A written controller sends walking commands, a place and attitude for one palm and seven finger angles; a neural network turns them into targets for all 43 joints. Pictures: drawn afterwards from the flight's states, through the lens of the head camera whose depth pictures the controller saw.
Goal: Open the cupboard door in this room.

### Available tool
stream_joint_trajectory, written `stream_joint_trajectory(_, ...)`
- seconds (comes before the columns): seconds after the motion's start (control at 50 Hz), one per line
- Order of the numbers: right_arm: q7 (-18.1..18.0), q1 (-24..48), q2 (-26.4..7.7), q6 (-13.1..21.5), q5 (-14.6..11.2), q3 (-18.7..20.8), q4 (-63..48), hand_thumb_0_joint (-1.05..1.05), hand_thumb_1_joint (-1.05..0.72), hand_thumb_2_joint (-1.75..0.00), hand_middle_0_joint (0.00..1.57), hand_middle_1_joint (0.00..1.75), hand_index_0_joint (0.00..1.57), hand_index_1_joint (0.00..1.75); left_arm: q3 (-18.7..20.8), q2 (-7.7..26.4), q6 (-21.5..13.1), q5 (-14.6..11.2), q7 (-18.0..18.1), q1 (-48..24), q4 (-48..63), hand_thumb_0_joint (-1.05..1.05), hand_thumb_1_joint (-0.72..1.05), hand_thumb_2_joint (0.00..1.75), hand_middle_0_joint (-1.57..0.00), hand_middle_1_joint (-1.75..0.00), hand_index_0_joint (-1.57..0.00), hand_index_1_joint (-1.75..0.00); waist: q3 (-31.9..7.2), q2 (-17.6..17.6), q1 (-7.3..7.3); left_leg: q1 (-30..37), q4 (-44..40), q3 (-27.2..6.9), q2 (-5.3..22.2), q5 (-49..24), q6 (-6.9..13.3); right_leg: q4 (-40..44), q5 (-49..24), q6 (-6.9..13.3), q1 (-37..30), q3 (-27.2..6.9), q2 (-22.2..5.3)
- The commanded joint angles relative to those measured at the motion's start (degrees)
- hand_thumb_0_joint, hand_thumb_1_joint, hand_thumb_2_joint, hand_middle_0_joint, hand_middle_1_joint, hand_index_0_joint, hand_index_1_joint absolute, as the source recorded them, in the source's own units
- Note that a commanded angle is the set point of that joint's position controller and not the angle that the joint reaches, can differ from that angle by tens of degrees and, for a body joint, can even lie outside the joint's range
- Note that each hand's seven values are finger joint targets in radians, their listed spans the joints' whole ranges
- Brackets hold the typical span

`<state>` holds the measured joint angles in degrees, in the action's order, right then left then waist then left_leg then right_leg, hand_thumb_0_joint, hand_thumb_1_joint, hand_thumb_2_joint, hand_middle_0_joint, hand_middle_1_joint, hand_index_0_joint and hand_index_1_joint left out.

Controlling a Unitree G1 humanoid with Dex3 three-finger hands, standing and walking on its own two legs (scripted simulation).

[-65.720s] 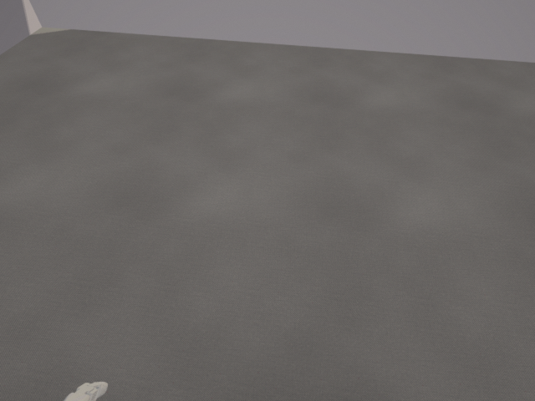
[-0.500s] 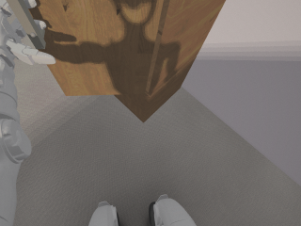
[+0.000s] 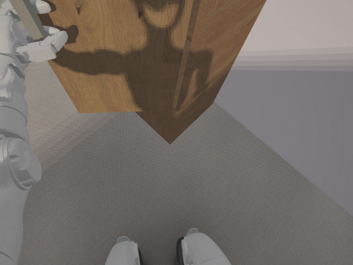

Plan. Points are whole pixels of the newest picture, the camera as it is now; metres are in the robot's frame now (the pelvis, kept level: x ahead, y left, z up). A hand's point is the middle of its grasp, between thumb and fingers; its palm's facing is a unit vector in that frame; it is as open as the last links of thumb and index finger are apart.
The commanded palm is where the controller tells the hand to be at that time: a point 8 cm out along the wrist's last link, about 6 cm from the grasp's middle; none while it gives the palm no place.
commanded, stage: close the thumb around the handle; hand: left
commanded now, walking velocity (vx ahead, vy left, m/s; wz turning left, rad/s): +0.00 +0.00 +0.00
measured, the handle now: (36, 20) +0.61 +0.21 +0.11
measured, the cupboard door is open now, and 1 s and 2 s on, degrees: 49 76 100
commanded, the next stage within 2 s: pull the door open along its arc in 0.22 s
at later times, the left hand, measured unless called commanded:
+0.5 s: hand (46, 44) +0.55 +0.19 +0.11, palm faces -0.04 -1.00 +0.00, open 5.6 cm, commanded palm +0.51 +0.23 +0.10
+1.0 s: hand (75, 101) +0.42 +0.13 +0.11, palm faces +0.29 -0.95 +0.08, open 6.1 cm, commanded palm +0.36 +0.20 +0.10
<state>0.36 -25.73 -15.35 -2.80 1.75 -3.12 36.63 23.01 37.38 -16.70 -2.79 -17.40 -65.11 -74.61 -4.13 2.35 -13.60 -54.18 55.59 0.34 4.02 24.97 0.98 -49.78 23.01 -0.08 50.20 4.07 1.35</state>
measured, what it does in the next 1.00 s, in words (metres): stands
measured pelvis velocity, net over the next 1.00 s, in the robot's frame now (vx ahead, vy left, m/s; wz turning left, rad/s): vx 0.02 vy -0.01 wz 0.00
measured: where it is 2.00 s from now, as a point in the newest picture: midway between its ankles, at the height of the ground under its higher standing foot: outside the picture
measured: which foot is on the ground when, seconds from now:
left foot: down 0.00-1.00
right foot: down 0.00-1.00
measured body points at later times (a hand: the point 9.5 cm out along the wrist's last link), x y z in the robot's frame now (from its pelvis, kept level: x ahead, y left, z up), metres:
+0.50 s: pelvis +0.01 +0.00 +0.01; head +0.15 +0.01 +0.43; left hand +0.55 +0.24 +0.11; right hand -0.03 -0.26 -0.10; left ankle +0.00 +0.10 -0.68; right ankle +0.00 -0.13 -0.68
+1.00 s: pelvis +0.02 -0.01 +0.03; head +0.07 -0.01 +0.47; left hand +0.40 +0.18 +0.10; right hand +0.14 -0.25 -0.08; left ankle +0.00 +0.10 -0.68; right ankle +0.00 -0.13 -0.68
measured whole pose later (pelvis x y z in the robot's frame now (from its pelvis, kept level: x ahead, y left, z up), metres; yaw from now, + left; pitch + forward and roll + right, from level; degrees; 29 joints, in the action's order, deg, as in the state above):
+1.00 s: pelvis +0.02 -0.01 +0.03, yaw +0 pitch +13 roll -1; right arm 2.7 -15.5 -12.2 -2.4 1.4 0.1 31.8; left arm 11.7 3.3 -12.3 -5.3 13.2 -20.3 -25.7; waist -7.5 1.8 -3.4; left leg -35.5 45.8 3.2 3.0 23.6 0.0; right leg -44.1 23.1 0.4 34.3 1.3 0.7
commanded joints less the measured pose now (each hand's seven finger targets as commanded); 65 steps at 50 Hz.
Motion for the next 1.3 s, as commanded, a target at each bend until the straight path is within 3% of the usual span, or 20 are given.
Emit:
stream_joint_trajectory(0.0,-0.85,-13.34,-11.61,0.24,0.07,4.22,-0.93,0.00,-0.90,-0.90,0.20,0.30,0.20,0.30,0.44,12.47,-4.04,-0.80,0.00,-27.78,14.61,0.00,0.90,0.90,-0.40,-1.35,-0.40,-1.35,-31.78,10.75,-1.40,29.25,-3.21,-4.17,-1.56,-29.27,0.53,3.90,-22.22,0.75,-6.96,-0.98,2.66)
stream_joint_trajectory(0.1,-0.71,-13.16,-11.81,0.00,-0.12,4.20,-1.43,0.00,-0.90,-0.90,0.20,0.30,0.20,0.30,2.37,14.45,-3.89,-1.36,-0.35,-25.15,14.96,0.00,0.90,0.90,-0.40,-1.35,-0.40,-1.35,-32.03,10.16,-0.30,28.42,-3.64,-3.71,-1.73,-29.71,0.59,4.14,-23.96,0.82,-9.52,-1.07,2.86)
stream_joint_trajectory(0.14,-0.56,-12.68,-11.54,-0.06,-0.20,4.28,-1.67,0.00,-0.90,-0.90,0.20,0.30,0.20,0.30,0.97,12.55,-3.88,-1.56,-0.59,-24.96,16.47,0.00,0.90,0.90,-0.40,-1.35,-0.40,-1.35,-31.38,10.63,-0.47,28.64,-3.82,-3.45,-1.76,-29.55,0.62,4.37,-24.20,0.72,-9.56,-1.04,2.86)
stream_joint_trajectory(0.18,-0.62,-12.84,-11.63,-0.25,-0.19,4.37,-1.68,0.00,-0.90,-0.90,0.20,0.30,0.20,0.30,3.09,14.76,-4.25,-1.71,-0.34,-24.02,16.96,0.00,0.90,0.90,-0.40,-1.35,-0.40,-1.35,-32.81,11.25,0.33,29.66,-3.78,-3.43,-1.67,-31.50,0.46,4.14,-25.68,0.91,-10.53,-1.06,2.92)
stream_joint_trajectory(0.22,-0.61,-12.56,-11.65,-0.34,-0.29,4.24,-1.90,0.00,-0.90,-0.90,0.20,0.30,0.20,0.30,2.80,14.44,-4.00,-1.97,-0.54,-23.20,16.30,0.00,0.90,0.90,-0.40,-1.35,-0.40,-1.35,-31.01,8.54,0.11,27.08,-4.15,-3.08,-1.88,-29.61,0.76,4.49,-26.00,0.71,-12.23,-1.24,2.94)
stream_joint_trajectory(0.3,-0.71,-12.37,-11.46,-0.47,-0.41,4.34,-1.90,0.00,-0.90,-0.90,0.20,0.30,0.20,0.30,2.10,13.62,-4.44,-1.73,-0.62,-22.60,16.36,0.00,0.90,0.90,-0.40,-1.35,-0.40,-1.35,-30.42,9.92,0.25,28.27,-4.24,-3.19,-1.84,-30.46,0.62,4.47,-25.74,0.82,-11.04,-1.19,2.87)
stream_joint_trajectory(0.32,-0.84,-12.17,-11.69,-0.53,-0.37,4.19,-1.56,0.00,-0.90,-0.90,0.20,0.30,0.20,0.30,2.26,14.77,-4.45,-1.51,-0.45,-25.04,15.66,0.00,0.90,0.90,-0.40,-1.35,-0.40,-1.35,-28.59,10.25,-0.63,27.59,-4.12,-3.24,-1.71,-29.29,0.60,4.65,-24.64,0.70,-9.77,-1.27,2.80)
stream_joint_trajectory(0.38,-0.70,-12.26,-11.45,-0.41,-0.34,4.31,-2.25,0.00,-0.90,-0.90,0.20,0.30,0.20,0.30,3.11,14.53,-4.86,-1.83,-0.68,-20.97,16.47,0.00,0.90,0.90,-0.40,-1.35,-0.40,-1.35,-31.82,9.78,0.97,28.30,-4.17,-3.00,-1.97,-31.39,0.63,4.17,-27.19,0.87,-12.69,-1.42,2.85)
stream_joint_trajectory(0.54,-0.24,-9.20,-11.15,-1.13,-1.26,5.05,-5.63,0.00,-0.90,-0.90,0.20,0.30,0.20,0.30,3.80,11.25,-4.28,-5.05,-2.21,-6.08,22.27,0.00,0.90,0.90,-0.40,-1.35,-0.40,-1.35,-32.11,5.69,4.81,26.86,-5.95,-1.10,-2.45,-31.63,0.91,4.59,-31.26,0.72,-19.39,-1.54,2.77)
stream_joint_trajectory(0.66,0.48,-5.12,-9.94,-1.15,-2.44,5.63,-9.04,0.00,-0.90,-0.90,0.20,0.30,0.20,0.30,0.36,3.12,-3.14,-8.40,-1.66,9.92,34.09,0.00,0.90,0.90,-0.40,-1.35,-0.40,-1.35,-30.81,5.34,8.08,28.90,-8.33,-0.04,-2.56,-35.42,0.89,5.21,-34.02,1.05,-23.45,-1.23,2.37)
stream_joint_trajectory(0.72,0.85,-2.51,-9.38,-0.78,-3.09,6.03,-10.42,0.00,-0.90,-0.90,0.20,0.30,0.20,0.30,0.19,0.81,-2.27,-9.99,-0.84,19.87,40.29,0.00,0.90,0.90,-0.40,-1.35,-0.40,-1.35,-28.71,2.12,9.89,27.95,-9.81,0.75,-2.56,-34.58,0.87,5.84,-35.51,0.82,-26.63,-1.42,1.96)
stream_joint_trajectory(0.74,1.08,-0.53,-7.16,0.16,-2.70,6.01,-11.34,0.00,-0.90,-0.90,0.20,0.30,0.20,0.30,7.74,-1.63,-1.66,-13.96,7.57,21.76,45.36,0.00,0.90,0.90,-0.40,-1.35,-0.40,-1.35,-27.38,1.13,14.66,25.27,-10.28,1.30,-3.00,-33.71,0.18,6.64,-34.78,0.51,-27.82,-0.63,2.05)
stream_joint_trajectory(0.76,1.46,0.08,-7.28,1.00,-2.63,5.86,-11.06,0.00,-0.90,-0.90,0.20,0.30,0.20,0.30,4.50,-4.89,-1.00,-12.81,11.95,26.50,46.39,0.00,0.90,0.90,-0.40,-1.35,-0.40,-1.35,-25.32,0.02,13.69,25.22,-11.01,1.02,-2.88,-33.28,-0.06,6.55,-34.21,0.49,-28.08,-0.34,2.11)
stream_joint_trajectory(0.8,2.19,1.30,-6.58,1.74,-2.63,6.08,-10.93,0.00,-0.90,-0.90,0.20,0.30,0.20,0.30,3.10,-9.95,0.24,-11.28,18.46,33.06,50.34,0.00,0.90,0.90,-0.40,-1.35,-0.40,-1.35,-23.00,-1.69,13.84,24.91,-12.17,1.67,-2.90,-31.98,-0.61,6.78,-33.32,0.36,-28.56,0.01,1.78)
stream_joint_trajectory(0.88,2.12,4.30,-4.96,2.21,-1.27,6.06,-10.43,0.00,-0.90,-0.90,0.20,0.30,0.20,0.30,0.72,-14.93,0.78,-5.69,30.36,33.87,58.89,0.00,0.90,0.90,-0.40,-1.35,-0.40,-1.35,-23.12,-0.17,14.40,25.96,-12.99,2.34,-3.45,-29.73,-0.94,6.93,-33.42,0.78,-31.15,-0.88,0.99)
stream_joint_trajectory(0.96,1.61,7.21,-3.86,1.48,0.29,5.83,-10.06,0.00,-0.90,-0.90,0.20,0.30,0.20,0.30,-5.69,-21.33,2.07,1.12,39.92,34.74,61.65,0.00,0.90,0.90,-0.40,-1.35,-0.40,-1.35,-20.29,-3.25,13.71,26.82,-14.04,2.03,-3.39,-25.79,-0.90,8.61,-29.49,0.99,-31.05,-1.35,0.12)
stream_joint_trajectory(1.04,0.44,10.22,-3.13,0.94,0.60,5.59,-9.94,0.00,-0.90,-0.90,0.20,0.30,0.20,0.30,-11.82,-26.81,2.41,2.65,41.22,35.43,62.99,0.00,0.90,0.90,-0.40,-1.35,-0.40,-1.35,-18.21,-4.28,12.67,28.58,-15.11,2.22,-3.53,-21.95,-0.77,10.99,-27.20,0.96,-31.27,-2.09,-0.58)
stream_joint_trajectory(1.06,0.04,10.55,-3.09,0.81,0.59,5.51,-9.71,0.00,-0.90,-0.90,0.20,0.30,0.20,0.30,-12.57,-26.96,2.16,2.63,40.93,34.86,63.00,0.00,0.90,0.90,-0.40,-1.35,-0.40,-1.35,-17.43,-6.63,12.14,28.59,-15.49,1.95,-3.44,-20.42,-0.60,11.99,-25.86,0.85,-31.58,-2.42,-0.71)
stream_joint_trajectory(1.14,-0.35,13.30,-2.10,1.52,0.73,5.09,-10.10,0.00,-0.90,-0.90,0.20,0.30,0.20,0.30,-16.81,-31.52,0.72,1.67,40.04,38.25,66.70,0.00,0.90,0.90,-0.40,-1.35,-0.40,-1.35,-16.70,-2.94,13.22,30.57,-16.14,2.29,-3.71,-20.42,-0.72,12.50,-26.23,1.06,-32.35,-2.57,-1.13)
stream_joint_trajectory(1.28,0.44,15.43,-1.39,2.77,1.08,5.14,-11.50,0.00,-0.90,-0.90,0.20,0.30,0.20,0.30,-24.64,-38.34,0.61,2.50,41.87,48.87,74.71,0.00,0.90,0.90,-0.40,-1.35,-0.40,-1.35,-15.82,-6.07,13.88,31.82,-16.68,2.02,-3.78,-21.06,-0.63,12.81,-28.10,0.71,-34.03,-2.41,-1.73)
